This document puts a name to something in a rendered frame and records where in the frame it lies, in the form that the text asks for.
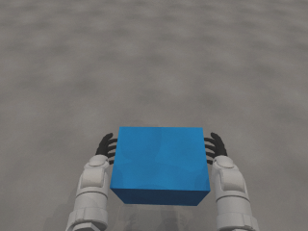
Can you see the right robot forearm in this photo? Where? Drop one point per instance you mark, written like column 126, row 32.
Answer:
column 234, row 211

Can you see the carton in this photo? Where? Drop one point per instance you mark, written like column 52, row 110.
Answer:
column 160, row 166

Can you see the robot left hand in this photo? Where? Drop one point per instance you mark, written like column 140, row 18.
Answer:
column 104, row 147

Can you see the robot right hand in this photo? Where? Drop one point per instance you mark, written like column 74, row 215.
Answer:
column 218, row 148

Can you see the left robot forearm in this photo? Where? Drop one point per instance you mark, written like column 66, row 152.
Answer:
column 90, row 207

